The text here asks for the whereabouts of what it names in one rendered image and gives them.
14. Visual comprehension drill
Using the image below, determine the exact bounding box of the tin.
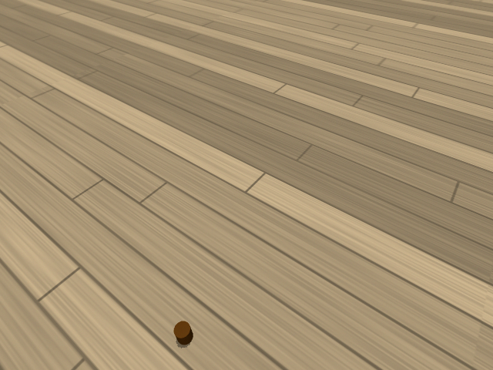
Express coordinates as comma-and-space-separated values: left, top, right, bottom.
174, 321, 193, 345

